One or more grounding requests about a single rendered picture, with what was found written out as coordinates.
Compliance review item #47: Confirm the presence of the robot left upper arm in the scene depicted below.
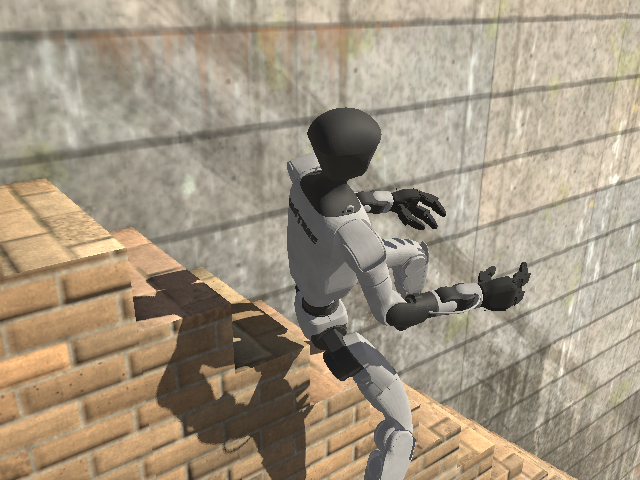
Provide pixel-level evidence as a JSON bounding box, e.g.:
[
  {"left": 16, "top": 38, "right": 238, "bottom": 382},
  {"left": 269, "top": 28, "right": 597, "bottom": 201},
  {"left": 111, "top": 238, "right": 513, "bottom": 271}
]
[{"left": 287, "top": 152, "right": 321, "bottom": 183}]

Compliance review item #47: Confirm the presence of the right robot forearm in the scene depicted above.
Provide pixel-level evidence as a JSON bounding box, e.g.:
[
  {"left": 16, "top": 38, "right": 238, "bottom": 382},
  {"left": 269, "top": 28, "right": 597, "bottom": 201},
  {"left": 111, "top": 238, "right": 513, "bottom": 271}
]
[{"left": 386, "top": 283, "right": 483, "bottom": 327}]

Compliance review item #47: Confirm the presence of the right robot hand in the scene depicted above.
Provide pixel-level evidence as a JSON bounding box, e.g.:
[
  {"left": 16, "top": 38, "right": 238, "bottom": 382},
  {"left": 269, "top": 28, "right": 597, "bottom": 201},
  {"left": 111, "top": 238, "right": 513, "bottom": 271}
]
[{"left": 478, "top": 262, "right": 531, "bottom": 311}]

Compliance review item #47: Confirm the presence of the left robot forearm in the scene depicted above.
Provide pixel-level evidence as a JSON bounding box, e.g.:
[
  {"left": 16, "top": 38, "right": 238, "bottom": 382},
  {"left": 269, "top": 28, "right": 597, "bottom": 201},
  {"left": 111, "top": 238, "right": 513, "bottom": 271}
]
[{"left": 354, "top": 190, "right": 394, "bottom": 214}]

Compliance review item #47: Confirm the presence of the left robot hand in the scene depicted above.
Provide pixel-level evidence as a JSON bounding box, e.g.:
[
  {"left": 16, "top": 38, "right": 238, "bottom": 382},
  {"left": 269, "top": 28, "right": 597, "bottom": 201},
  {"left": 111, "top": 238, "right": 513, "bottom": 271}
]
[{"left": 389, "top": 188, "right": 446, "bottom": 230}]

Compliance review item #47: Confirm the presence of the right robot thigh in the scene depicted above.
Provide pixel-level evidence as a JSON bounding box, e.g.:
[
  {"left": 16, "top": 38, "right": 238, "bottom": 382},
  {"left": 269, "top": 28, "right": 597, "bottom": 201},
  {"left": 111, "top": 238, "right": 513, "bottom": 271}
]
[{"left": 321, "top": 328, "right": 413, "bottom": 454}]

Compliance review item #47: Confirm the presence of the robot thigh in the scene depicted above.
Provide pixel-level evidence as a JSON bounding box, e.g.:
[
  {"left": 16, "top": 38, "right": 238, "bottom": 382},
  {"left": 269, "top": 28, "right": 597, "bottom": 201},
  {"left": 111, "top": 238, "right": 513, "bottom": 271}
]
[
  {"left": 295, "top": 238, "right": 427, "bottom": 293},
  {"left": 321, "top": 328, "right": 413, "bottom": 454}
]

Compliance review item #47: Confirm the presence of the robot right upper arm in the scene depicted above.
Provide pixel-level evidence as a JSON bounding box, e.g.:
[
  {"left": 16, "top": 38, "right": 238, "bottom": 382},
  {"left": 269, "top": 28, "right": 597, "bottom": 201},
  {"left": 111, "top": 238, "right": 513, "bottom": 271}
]
[{"left": 337, "top": 219, "right": 407, "bottom": 327}]

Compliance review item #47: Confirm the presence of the left robot thigh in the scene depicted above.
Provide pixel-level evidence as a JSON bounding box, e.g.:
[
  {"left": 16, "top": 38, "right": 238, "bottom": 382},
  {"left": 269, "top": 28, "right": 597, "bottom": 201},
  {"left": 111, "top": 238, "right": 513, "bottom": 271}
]
[{"left": 295, "top": 238, "right": 427, "bottom": 293}]

